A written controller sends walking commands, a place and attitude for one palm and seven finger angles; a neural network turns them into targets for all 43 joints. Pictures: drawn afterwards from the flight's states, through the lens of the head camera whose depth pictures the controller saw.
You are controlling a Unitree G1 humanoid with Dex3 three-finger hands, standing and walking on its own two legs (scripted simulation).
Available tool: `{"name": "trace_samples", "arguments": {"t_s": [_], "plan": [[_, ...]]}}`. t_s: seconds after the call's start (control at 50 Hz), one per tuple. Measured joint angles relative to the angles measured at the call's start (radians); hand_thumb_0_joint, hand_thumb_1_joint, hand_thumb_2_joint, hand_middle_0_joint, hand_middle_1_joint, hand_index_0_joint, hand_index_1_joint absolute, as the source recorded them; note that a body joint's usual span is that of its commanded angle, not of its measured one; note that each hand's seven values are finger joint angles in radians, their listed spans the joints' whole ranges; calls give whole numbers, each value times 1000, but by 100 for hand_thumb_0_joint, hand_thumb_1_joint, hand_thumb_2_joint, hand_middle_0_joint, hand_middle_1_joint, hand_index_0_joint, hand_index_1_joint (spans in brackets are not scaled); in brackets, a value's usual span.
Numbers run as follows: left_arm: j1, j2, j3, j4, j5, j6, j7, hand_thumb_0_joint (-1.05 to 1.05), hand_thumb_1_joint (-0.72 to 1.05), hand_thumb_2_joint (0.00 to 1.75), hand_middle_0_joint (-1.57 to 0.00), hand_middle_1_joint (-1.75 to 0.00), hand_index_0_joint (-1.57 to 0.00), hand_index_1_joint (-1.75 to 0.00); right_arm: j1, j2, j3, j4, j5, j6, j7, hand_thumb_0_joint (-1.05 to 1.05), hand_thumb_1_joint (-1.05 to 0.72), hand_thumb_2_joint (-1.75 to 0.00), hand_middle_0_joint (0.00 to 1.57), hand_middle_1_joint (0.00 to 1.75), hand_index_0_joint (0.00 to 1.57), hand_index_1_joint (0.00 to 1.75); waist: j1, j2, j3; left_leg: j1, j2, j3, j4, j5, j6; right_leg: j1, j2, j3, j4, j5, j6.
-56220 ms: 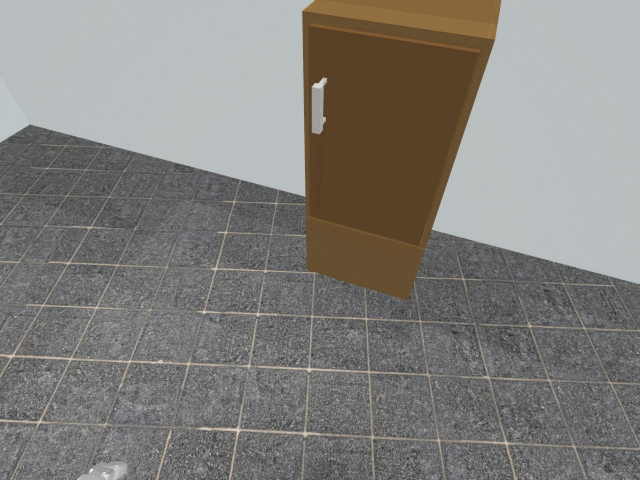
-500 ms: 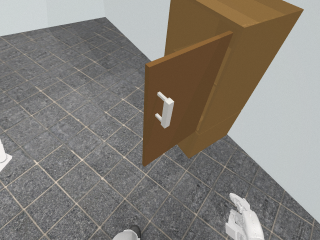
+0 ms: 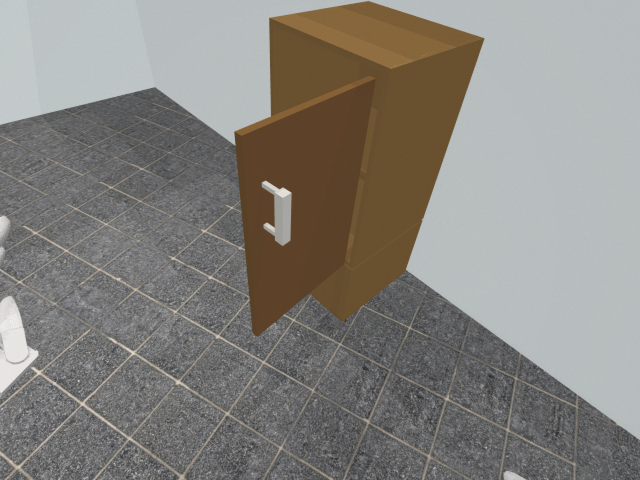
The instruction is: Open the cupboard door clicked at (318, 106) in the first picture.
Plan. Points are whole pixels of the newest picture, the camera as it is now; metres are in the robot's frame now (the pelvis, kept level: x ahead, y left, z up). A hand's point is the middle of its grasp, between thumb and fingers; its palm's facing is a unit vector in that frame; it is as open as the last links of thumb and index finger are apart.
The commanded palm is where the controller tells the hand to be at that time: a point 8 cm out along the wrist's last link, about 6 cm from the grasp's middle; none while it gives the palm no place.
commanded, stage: stop stepping back and stand still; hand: left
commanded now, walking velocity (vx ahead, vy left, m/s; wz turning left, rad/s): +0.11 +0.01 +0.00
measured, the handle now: (275, 212) +0.59 +0.11 -0.01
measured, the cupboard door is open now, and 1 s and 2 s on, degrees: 95 95 95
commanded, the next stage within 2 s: let the arm hang, fingers relaxed in 0.38 s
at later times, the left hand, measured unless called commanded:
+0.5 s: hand (34, 364) +0.18 +0.27 +0.15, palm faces +0.43 -0.79 -0.44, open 7.4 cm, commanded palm none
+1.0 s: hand out of the picture -0.08 +0.20 -0.17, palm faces +0.05 -0.97 -0.22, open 7.2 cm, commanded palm none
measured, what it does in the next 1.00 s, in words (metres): steps on the spot: left foot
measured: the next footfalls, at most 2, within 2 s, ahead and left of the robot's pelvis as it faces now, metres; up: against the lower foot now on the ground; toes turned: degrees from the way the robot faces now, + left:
left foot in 0.04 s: +0.06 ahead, +0.12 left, +0.00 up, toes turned +2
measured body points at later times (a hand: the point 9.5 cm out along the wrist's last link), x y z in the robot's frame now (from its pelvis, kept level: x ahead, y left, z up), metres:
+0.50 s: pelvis -0.02 +0.00 +0.00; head -0.03 +0.00 +0.45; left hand +0.15 +0.31 +0.18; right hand +0.13 -0.24 -0.10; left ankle +0.02 +0.12 -0.74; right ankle -0.05 -0.09 -0.73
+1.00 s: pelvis -0.04 +0.00 +0.01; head -0.01 +0.01 +0.46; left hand -0.08 +0.25 -0.15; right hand -0.04 -0.23 -0.15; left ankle +0.02 +0.12 -0.73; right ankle -0.05 -0.09 -0.73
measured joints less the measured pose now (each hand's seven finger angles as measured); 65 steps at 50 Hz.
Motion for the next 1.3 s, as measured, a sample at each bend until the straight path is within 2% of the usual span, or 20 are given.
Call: {"name": "trace_samples", "arguments": {"t_s": [0.04,0.06,0.1,0.16,0.2,0.24,0.3,0.4,0.48,0.5,0.52,0.58,0.62,0.7,0.74,0.76,0.82,0.92,1.12,1.3], "plan": [[-59,-28,-23,37,11,-6,7,2,89,90,-21,-30,-22,-30,19,-19,-8,16,2,-15,-13,1,-91,-90,20,30,20,30,1,31,-5,83,19,-11,-113,13,16,-6,7,-25,26,-18,12],[-97,-39,-29,63,14,-7,9,2,89,90,-21,-30,-22,-30,11,-17,-13,31,3,-18,-19,1,-91,-90,20,30,20,30,-1,29,4,86,9,-14,-122,42,23,-11,-3,-34,46,-28,17],[-142,-54,-23,104,13,-1,10,2,89,90,-21,-30,-22,-30,-19,-1,-7,43,4,-19,-23,1,-91,-90,20,30,20,30,8,12,27,96,-6,4,-121,59,33,-13,-22,-19,65,-29,25],[-154,-50,-2,115,13,14,12,2,89,90,-21,-30,-21,-30,-62,42,14,19,-4,-43,-20,1,-91,-90,20,30,20,30,-1,-3,44,109,-11,29,-162,86,36,-52,-24,-11,136,-68,23],[-152,-38,0,100,14,17,12,2,89,90,-21,-30,-21,-30,-82,77,32,-5,-9,-61,-10,1,-91,-90,20,30,20,30,-7,-6,53,117,-8,35,-201,113,34,-65,-16,-27,147,-87,18],[-134,-25,-3,71,15,17,10,2,89,90,-21,-30,-21,-30,-96,104,52,-31,-13,-67,2,1,-91,-90,20,30,20,30,-9,-5,56,116,-3,39,-223,132,27,-47,-10,-55,76,-78,9],[-102,-19,-21,42,14,17,-1,2,89,90,-21,-30,-21,-30,-115,118,69,-56,-17,-51,15,1,-91,-90,20,30,21,30,-18,26,59,90,13,27,-190,85,15,-37,8,-73,14,38,-30],[-60,-23,-40,43,5,23,-5,2,89,90,-21,-30,-22,-30,-108,93,64,-37,-8,-3,22,1,-90,-90,20,30,21,30,13,38,32,52,9,9,-15,-35,7,-30,16,-61,-2,36,-47],[-102,-46,-45,90,4,23,2,2,89,90,-21,-30,-22,-30,-90,40,42,-22,1,1,9,1,-91,-90,20,30,21,30,21,55,41,146,18,8,-163,52,17,-14,18,-75,22,10,-32],[-139,-45,-65,151,15,6,-9,1,89,90,-21,-30,-22,-30,-98,27,27,8,3,-20,23,1,-91,-90,20,30,21,30,24,54,40,136,9,6,-156,46,17,-29,7,-81,47,2,-25],[-191,-47,-101,244,28,20,-33,1,89,90,-21,-30,-21,-30,-109,6,16,36,3,-22,42,1,-91,-90,20,30,21,30,29,56,37,120,-3,5,-142,42,19,-51,-6,-84,79,-5,-16],[-333,-80,-221,600,51,148,-96,1,90,90,-20,-30,-21,-30,-158,-48,6,95,-11,33,69,1,-91,-90,20,30,21,30,26,66,30,76,-38,10,-114,45,34,-111,-36,-63,153,-38,-3],[-395,-117,-294,850,61,211,-122,1,90,90,-20,-30,-20,-30,-191,-61,7,126,-20,61,73,1,-91,-90,20,30,21,30,14,74,44,66,-43,11,-107,49,36,-117,-39,-58,154,-53,-13],[-415,-196,-419,1224,65,257,-153,1,91,90,-19,-30,-20,-30,-208,-35,15,184,-24,96,78,1,-91,-90,20,30,20,30,-16,48,81,98,-32,4,-148,72,21,-84,-27,-63,109,-13,-20],[-404,-237,-454,1352,60,264,-157,2,91,90,-20,-30,-20,-30,-196,-15,22,221,-25,107,77,1,-91,-90,20,30,20,30,-20,21,99,119,-26,0,-176,86,18,-61,-20,-66,75,3,-23],[-399,-254,-452,1403,53,263,-148,1,93,90,-20,-30,-20,-30,-187,-4,25,243,-25,111,75,1,-91,-90,20,30,20,30,-18,11,106,127,-22,-3,-189,93,16,-49,-15,-68,54,13,-24],[-390,-239,-427,1505,48,250,-131,0,100,90,-21,-30,-21,-30,-151,28,31,312,-24,123,67,0,-91,-90,20,30,20,30,2,-4,123,142,-9,-18,-226,115,11,-17,0,-81,-14,50,-29],[-353,-221,-429,1622,46,237,-138,0,98,90,-21,-30,-21,-30,-105,59,31,402,-20,135,57,0,-91,-90,20,30,20,30,20,16,137,161,-4,-25,-265,137,11,14,8,-86,-82,87,-29],[-315,-242,-432,1704,42,231,-127,1,92,90,-20,-30,-20,-30,-62,98,27,463,-16,131,50,0,-91,-90,20,30,20,30,13,56,132,187,-17,-6,-297,148,22,25,-7,-69,-87,89,-18],[-346,-293,-435,1684,44,220,-122,1,91,90,-20,-30,-20,-30,-57,126,26,469,-18,122,48,0,-91,-90,20,30,20,30,7,50,102,195,-26,5,-299,144,27,18,-18,-59,-64,74,-13]]}}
